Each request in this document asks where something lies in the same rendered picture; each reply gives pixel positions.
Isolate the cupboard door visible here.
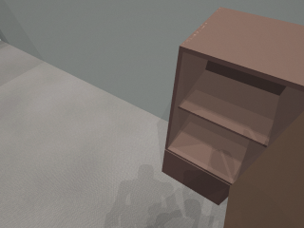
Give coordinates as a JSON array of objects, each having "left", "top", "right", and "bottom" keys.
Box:
[{"left": 223, "top": 111, "right": 304, "bottom": 228}]

